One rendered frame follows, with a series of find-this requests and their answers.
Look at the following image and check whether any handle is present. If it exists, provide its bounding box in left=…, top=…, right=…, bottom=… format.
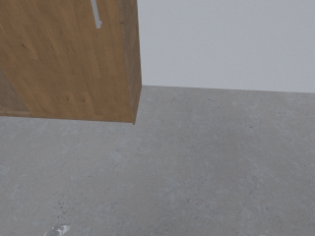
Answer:
left=91, top=0, right=102, bottom=29

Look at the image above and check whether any wardrobe door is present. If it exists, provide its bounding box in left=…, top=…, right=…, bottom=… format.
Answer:
left=0, top=67, right=30, bottom=112
left=0, top=0, right=132, bottom=121

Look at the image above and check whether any left robot hand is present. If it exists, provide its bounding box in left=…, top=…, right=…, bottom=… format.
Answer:
left=43, top=223, right=71, bottom=236

